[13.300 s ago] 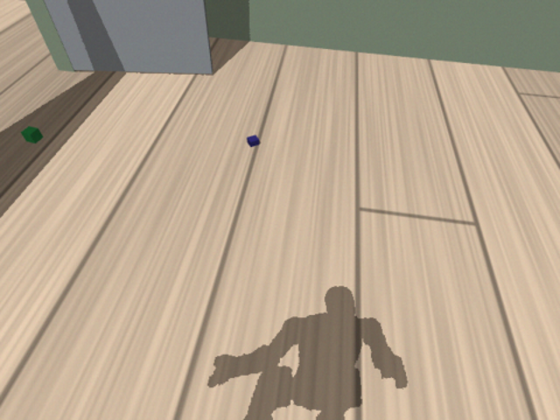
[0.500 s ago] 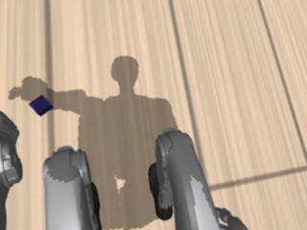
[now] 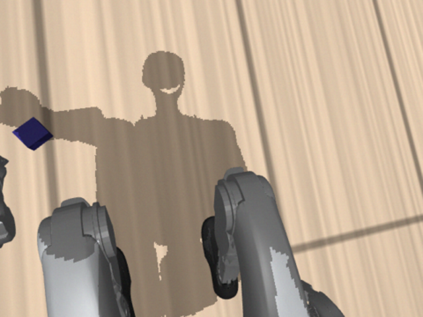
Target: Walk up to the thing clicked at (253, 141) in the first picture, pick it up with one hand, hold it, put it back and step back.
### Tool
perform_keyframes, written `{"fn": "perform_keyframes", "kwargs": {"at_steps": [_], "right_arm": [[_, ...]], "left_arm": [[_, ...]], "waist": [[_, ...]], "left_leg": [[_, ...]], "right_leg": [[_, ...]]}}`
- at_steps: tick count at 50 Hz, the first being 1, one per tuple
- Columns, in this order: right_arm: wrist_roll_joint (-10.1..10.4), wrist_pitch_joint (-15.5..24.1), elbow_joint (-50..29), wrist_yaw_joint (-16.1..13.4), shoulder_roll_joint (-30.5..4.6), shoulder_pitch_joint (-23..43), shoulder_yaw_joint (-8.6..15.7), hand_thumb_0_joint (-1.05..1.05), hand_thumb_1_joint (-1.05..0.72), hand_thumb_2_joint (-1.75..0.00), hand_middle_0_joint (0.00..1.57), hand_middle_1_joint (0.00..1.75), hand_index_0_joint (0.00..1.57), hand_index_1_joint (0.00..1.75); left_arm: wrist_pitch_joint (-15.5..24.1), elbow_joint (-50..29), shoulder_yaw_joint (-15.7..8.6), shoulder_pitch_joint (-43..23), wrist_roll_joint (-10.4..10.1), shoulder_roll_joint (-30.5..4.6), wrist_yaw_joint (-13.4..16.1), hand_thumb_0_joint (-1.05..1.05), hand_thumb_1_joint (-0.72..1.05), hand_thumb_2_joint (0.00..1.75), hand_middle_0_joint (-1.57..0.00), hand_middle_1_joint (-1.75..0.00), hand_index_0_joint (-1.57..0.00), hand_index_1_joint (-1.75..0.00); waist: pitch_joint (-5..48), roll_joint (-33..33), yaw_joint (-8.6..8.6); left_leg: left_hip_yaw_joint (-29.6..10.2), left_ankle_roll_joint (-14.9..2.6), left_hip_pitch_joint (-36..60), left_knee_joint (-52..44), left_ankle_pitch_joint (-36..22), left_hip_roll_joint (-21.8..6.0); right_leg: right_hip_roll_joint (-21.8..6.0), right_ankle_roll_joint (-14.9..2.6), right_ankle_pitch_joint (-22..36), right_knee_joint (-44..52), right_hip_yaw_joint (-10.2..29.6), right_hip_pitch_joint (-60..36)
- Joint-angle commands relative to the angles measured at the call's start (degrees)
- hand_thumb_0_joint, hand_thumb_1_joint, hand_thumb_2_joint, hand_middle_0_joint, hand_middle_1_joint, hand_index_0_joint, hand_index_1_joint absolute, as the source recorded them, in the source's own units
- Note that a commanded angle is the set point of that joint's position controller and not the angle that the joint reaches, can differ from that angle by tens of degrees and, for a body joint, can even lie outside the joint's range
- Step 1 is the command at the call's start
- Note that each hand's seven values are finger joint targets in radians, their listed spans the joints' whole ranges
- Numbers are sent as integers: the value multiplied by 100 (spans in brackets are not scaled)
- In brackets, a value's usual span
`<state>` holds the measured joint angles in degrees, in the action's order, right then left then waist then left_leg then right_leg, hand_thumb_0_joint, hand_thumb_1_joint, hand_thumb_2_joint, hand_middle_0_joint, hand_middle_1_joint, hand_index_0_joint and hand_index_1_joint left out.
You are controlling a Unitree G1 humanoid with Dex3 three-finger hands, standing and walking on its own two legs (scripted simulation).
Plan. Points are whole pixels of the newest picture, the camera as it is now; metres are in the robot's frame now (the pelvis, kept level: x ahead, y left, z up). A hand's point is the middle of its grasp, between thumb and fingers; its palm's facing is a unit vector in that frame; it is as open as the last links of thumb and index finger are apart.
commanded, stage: rise first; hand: left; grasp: from above
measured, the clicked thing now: (33, 134) +0.49 +0.29 -0.31
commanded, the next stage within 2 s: approach in 0.38 s
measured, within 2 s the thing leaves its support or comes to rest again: neither
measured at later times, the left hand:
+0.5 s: hand out of the picture +0.45 +0.33 -0.19, palm faces -0.28 -0.30 -0.91, open 11.8 cm
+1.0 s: hand (17, 95) +0.52 +0.26 -0.16, palm faces -0.23 -0.25 -0.94, open 14.0 cm
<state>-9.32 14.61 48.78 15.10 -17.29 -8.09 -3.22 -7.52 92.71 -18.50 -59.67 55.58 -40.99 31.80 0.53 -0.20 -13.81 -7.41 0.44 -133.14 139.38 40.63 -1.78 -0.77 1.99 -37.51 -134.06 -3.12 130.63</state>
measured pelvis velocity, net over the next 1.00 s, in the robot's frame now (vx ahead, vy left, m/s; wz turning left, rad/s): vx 0.00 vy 0.00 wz -0.06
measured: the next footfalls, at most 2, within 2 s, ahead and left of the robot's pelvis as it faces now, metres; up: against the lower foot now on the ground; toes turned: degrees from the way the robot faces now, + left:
none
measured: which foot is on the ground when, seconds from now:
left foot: down 0.00-1.00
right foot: down 0.00-1.00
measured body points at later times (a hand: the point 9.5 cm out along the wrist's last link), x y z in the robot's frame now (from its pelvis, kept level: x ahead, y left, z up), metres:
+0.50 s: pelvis +0.00 +0.00 -0.01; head +0.26 +0.06 +0.35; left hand +0.46 +0.34 -0.14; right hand +0.01 -0.26 -0.10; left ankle +0.07 +0.13 -0.29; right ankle +0.10 -0.13 -0.29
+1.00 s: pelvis +0.00 +0.00 +0.00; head +0.27 +0.04 +0.36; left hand +0.53 +0.27 -0.11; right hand -0.03 -0.26 -0.08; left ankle +0.07 +0.13 -0.29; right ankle +0.10 -0.13 -0.29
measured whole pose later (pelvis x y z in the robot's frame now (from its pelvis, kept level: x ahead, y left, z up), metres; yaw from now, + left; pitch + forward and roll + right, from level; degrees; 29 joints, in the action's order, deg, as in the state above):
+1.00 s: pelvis +0.00 +0.00 +0.00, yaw -4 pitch +34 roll -9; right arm -9.7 14.5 45.9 19.7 -20.2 -11.6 -8.5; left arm -15.7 95.1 -16.1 -69.8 55.3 -45.0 34.7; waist -2.1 -1.6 -22.1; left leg -10.1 0.6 -133.9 140.3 41.7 -3.0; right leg 0.8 2.2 -36.5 -132.6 -5.5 131.1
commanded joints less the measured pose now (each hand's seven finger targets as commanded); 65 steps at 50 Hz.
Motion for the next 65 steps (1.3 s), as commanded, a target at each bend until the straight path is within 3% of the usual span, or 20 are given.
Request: {"fn": "perform_keyframes", "kwargs": {"at_steps": [1,8,12,14,18,19,22,24,29,34,40,42,43,45,47,50,51,55,61,65], "right_arm": [[22,77,65,6,-1397,-1440,344,0,-89,-90,20,30,20,30],[11,110,40,63,-1476,-1410,271,0,-90,-90,20,30,20,30],[-12,143,-17,108,-1557,-1471,200,0,-90,-90,20,30,20,30],[-33,149,-30,125,-1543,-1468,166,0,-90,-90,20,30,20,30],[-41,165,-47,155,-1613,-1439,147,0,-90,-90,20,30,20,30],[-51,176,-41,170,-1590,-1468,134,0,-90,-90,20,30,20,30],[-37,167,-68,186,-1630,-1478,102,0,-90,-90,20,30,20,30],[-42,165,-79,205,-1645,-1493,74,0,-91,-90,20,30,20,30],[-114,262,6,240,-1644,-1593,27,0,-90,-90,20,30,20,30],[-186,375,111,278,-1804,-1797,-72,0,-90,-90,20,30,20,30],[-257,365,28,370,-1868,-1701,-153,0,-91,-90,20,30,20,30],[-165,266,-109,393,-1897,-1597,-127,0,-91,-90,20,30,20,30],[-141,216,-164,418,-1868,-1530,-124,0,-92,-90,20,30,20,30],[-62,106,-212,452,-1788,-1475,-130,0,-92,-90,20,30,20,30],[18,18,-289,472,-1773,-1421,-121,0,-91,-90,20,30,20,30],[65,-64,-211,413,-1767,-1633,-122,0,-91,-90,20,30,20,30],[71,-68,-378,394,-1736,-1525,-183,0,-90,-90,20,30,20,30],[40,28,-264,259,-1819,-1642,-220,0,-90,-89,20,30,20,30],[-93,454,-354,107,-1883,-1541,-303,0,-89,-89,20,30,20,30],[-184,522,-217,58,-1894,-1440,-321,0,-89,-90,20,30,20,30]], "left_arm": [[-63,-540,23,-1556,25,-1504,268,0,-15,65,-44,-70,-45,-69],[-89,-386,219,-1764,21,-1520,217,0,-15,65,-43,-71,-44,-70],[-59,-495,79,-1805,94,-1786,264,0,-15,65,-43,-71,-44,-70],[-38,-488,174,-1921,90,-1703,267,0,-17,67,-43,-71,-43,-71],[-37,-378,53,-1785,73,-1867,310,0,-17,67,-44,-70,-44,-70],[-31,-453,130,-1865,116,-1860,270,0,-17,67,-44,-69,-44,-69],[-39,-426,115,-1829,102,-1907,280,0,-18,67,-43,-71,-43,-71],[-43,-432,83,-1839,96,-1983,299,0,-27,75,-43,-67,-39,-71],[-6,-145,440,-2250,45,-1575,257,0,-36,81,-31,-81,-29,-82],[4,43,706,-3122,86,-1298,489,0,-41,85,-26,-88,-25,-89],[-347,-181,441,-3485,259,-1942,809,0,-50,91,-19,-95,-18,-96],[-557,-521,142,-3155,166,-2255,875,0,-56,95,-15,-98,-13,-99],[-684,-360,156,-2892,112,-2142,855,0,-58,96,-14,-99,-12,-100],[-906,-326,271,-2647,73,-1956,704,0,-61,99,-10,-102,-8,-104],[-1023,-277,277,-2166,-19,-2020,461,0,-61,98,-10,-102,-9,-103],[-1086,-126,367,-1734,-123,-2075,122,0,-60,98,-10,-103,-9,-103],[-1075,-18,472,-1632,-161,-1938,38,0,-57,96,-9,-104,-9,-104],[-792,409,417,-1597,-310,-2066,-155,0,-55,95,-9,-105,-10,-104],[17,132,893,-2683,-219,-1640,-86,0,-54,95,-9,-106,-10,-105],[337,-387,978,-3172,24,-1761,376,0,-56,96,-9,-105,-9,-104]], "waist": [[3814,-1613,-90],[3606,-1679,-258],[3687,-1703,-250],[3706,-1893,-323],[3627,-1808,-287],[3542,-1968,-374],[3660,-1944,-329],[3703,-1915,-332],[3313,-1781,-705],[3367,-1949,-1066],[3904,-2732,-948],[4287,-2943,-666],[4278,-2927,-644],[4075,-2659,-646],[3981,-2251,-496],[3597,-1444,-558],[3550,-1228,-560],[3130,-663,-716],[2631,-1362,-1238],[3060,-2295,-1082]], "left_leg": [[491,-157,2793,-1469,-1127,83],[421,-159,2678,-1368,-1108,93],[423,-166,2723,-1307,-1198,89],[444,-154,2766,-1293,-1184,84],[398,-163,2640,-1314,-1013,83],[397,-154,2687,-1347,-1024,94],[383,-147,2714,-1296,-1112,75],[417,-167,2635,-1227,-1205,74],[352,-183,2422,-1157,-946,62],[212,-117,2622,-1180,-1059,23],[294,-29,3207,-1255,-1344,-2],[362,-17,3405,-1348,-1681,8],[370,-24,3360,-1346,-1738,3],[432,-91,3098,-1301,-1774,10],[460,-184,2524,-1240,-1773,25],[475,-333,1758,-1145,-1608,56],[474,-356,1630,-1150,-1579,53],[370,-394,1249,-1124,-1029,83],[147,-209,2072,-1297,94,91],[158,-41,2967,-1405,-5,32]], "right_leg": [[235,-393,1035,1253,-592,-1946],[253,-391,1044,1174,-627,-1792],[250,-376,1132,1144,-656,-1875],[269,-387,1135,1140,-656,-1893],[280,-385,978,1124,-709,-1805],[263,-389,980,1095,-707,-1768],[286,-396,1065,1072,-728,-1867],[306,-376,1171,1102,-710,-1991],[329,-361,981,1186,-757,-1780],[348,-358,1161,1180,-865,-1786],[336,-388,1450,1113,-843,-2008],[318,-401,1713,1143,-780,-2313],[327,-398,1786,1113,-778,-2327],[376,-368,1837,1223,-743,-2384],[410,-318,1882,1285,-667,-2645],[430,-206,1836,1384,-559,-2897],[450,-190,1816,1397,-546,-3036],[476,-176,1126,1449,-576,-2837],[461,-339,-102,1450,-807,-1791],[394,-395,254,1274,-947,-1797]]}}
